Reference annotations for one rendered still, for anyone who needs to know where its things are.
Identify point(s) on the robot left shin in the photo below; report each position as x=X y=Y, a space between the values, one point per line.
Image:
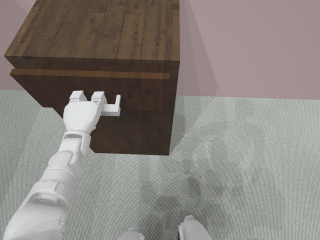
x=132 y=230

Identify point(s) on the cabinet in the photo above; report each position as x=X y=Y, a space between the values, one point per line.
x=127 y=31

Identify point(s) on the robot left hand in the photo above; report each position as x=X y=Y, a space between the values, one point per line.
x=81 y=114

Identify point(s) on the robot shin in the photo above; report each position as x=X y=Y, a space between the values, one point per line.
x=190 y=217
x=132 y=230

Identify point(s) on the drawer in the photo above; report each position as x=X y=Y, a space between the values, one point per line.
x=142 y=86

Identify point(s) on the robot left upper arm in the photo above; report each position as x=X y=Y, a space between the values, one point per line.
x=39 y=222

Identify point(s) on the left robot forearm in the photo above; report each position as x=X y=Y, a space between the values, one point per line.
x=55 y=186

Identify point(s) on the handle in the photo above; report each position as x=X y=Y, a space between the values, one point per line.
x=111 y=109

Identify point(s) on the robot right shin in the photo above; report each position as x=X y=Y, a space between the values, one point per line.
x=190 y=217

